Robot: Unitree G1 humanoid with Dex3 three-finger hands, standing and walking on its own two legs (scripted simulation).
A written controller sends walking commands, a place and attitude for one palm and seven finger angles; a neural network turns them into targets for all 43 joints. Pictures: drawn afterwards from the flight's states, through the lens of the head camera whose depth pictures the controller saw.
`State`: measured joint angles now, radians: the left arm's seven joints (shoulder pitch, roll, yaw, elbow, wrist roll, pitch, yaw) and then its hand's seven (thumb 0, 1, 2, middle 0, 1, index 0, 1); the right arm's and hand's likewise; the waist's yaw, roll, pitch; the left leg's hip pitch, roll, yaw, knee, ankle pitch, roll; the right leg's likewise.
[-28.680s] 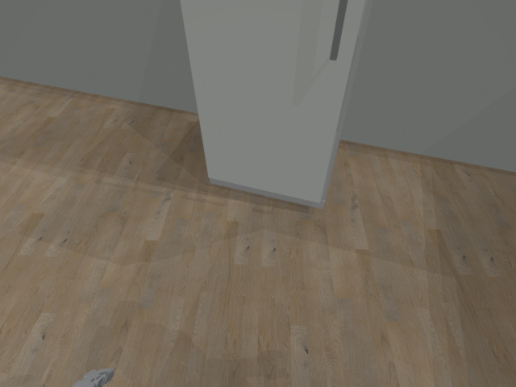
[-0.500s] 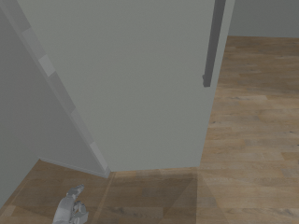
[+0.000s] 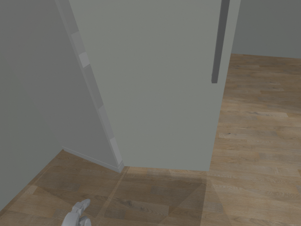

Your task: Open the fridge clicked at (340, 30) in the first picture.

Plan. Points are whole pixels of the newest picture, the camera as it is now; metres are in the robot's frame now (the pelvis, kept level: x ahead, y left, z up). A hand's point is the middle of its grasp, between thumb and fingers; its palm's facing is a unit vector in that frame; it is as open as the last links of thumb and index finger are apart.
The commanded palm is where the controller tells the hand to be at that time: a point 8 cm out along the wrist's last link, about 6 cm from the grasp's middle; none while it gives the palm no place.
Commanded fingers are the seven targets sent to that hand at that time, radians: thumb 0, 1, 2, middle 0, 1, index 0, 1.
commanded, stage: stop stepping back and stand still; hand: right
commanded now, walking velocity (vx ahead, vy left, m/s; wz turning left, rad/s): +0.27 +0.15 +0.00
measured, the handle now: (221, 20) +0.67 -0.24 +0.30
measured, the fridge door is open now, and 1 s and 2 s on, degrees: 72 72 72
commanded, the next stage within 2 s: let the arm hang, fingers relaxed in 1.40 s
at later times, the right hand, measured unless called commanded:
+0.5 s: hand out of the picture +0.08 -0.35 +0.19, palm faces +0.57 +0.76 -0.32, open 7.4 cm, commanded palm +0.00 -0.37 +0.20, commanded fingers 0.00 -0.90 -0.90 0.20 0.30 0.20 0.30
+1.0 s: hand out of the picture +0.08 -0.35 +0.19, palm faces +0.55 +0.73 -0.41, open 7.4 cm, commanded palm +0.01 -0.38 +0.20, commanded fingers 0.00 -0.90 -0.90 0.20 0.30 0.20 0.30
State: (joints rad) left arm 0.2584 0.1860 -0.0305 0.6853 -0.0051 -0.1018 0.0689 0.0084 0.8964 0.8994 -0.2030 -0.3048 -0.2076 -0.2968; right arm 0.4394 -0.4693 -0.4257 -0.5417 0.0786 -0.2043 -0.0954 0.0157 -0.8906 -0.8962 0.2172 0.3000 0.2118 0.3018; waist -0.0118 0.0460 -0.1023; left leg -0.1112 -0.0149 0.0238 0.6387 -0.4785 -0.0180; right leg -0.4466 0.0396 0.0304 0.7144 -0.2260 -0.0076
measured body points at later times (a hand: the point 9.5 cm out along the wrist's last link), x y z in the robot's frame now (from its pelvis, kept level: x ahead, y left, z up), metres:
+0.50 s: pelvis -0.12 -0.06 +0.01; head -0.15 -0.07 +0.46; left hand +0.05 +0.19 -0.05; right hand +0.04 -0.39 +0.20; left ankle -0.07 +0.05 -0.69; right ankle -0.12 -0.20 -0.71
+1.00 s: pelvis -0.09 -0.07 +0.02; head -0.09 -0.08 +0.47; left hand +0.10 +0.14 -0.06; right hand +0.05 -0.39 +0.21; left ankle -0.07 +0.03 -0.70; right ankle -0.09 -0.19 -0.71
